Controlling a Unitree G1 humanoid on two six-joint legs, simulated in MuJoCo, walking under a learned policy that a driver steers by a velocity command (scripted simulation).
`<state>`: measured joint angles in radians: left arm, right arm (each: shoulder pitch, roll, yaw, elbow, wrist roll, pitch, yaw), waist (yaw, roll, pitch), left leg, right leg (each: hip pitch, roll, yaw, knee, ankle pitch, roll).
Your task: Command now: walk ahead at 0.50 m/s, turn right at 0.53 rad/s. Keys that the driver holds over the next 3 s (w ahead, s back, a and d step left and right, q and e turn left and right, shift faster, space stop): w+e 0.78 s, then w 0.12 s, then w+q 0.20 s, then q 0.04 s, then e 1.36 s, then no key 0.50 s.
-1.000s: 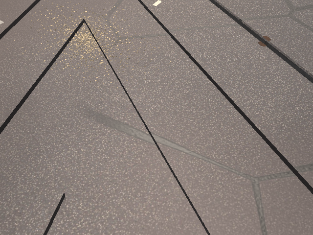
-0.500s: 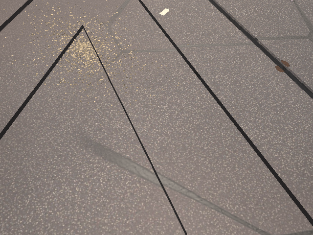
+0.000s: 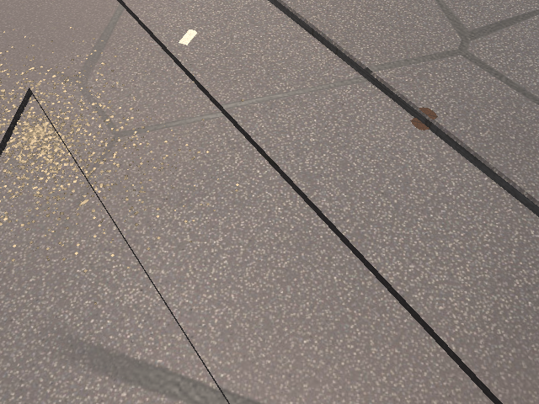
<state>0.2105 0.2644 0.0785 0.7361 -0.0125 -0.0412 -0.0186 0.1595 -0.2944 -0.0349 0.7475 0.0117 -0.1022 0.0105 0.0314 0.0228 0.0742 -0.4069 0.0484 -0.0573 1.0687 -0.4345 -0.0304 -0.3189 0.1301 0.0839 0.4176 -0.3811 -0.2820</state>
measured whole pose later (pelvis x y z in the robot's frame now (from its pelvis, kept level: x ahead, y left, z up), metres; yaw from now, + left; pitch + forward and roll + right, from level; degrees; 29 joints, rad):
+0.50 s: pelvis +0.22 +0.05 -0.01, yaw -19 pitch +2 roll +0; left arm 0.15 0.24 0.04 0.57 -0.02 0.00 -0.02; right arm 0.44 -0.19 -0.02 0.93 -0.02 -0.07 -0.03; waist -0.08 -0.03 0.00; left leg -0.02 0.03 0.15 0.34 -0.34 -0.01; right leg -0.87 -0.07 0.02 1.16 -0.14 -0.01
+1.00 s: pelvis +0.47 -0.09 +0.02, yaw -33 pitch +2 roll -1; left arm 0.33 0.27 0.05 0.70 -0.01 -0.06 0.00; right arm 0.07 -0.28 -0.03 0.72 0.00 -0.09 0.01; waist 0.06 0.04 0.01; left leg -0.69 0.10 -0.04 0.68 0.07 -0.05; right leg -0.10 0.10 0.06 0.33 -0.25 -0.07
